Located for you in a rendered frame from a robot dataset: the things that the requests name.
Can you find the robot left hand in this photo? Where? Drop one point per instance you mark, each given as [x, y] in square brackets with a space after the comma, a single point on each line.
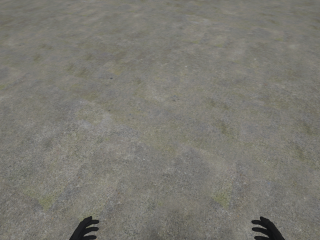
[81, 230]

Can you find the robot right hand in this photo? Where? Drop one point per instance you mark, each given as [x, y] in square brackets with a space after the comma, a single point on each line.
[271, 231]

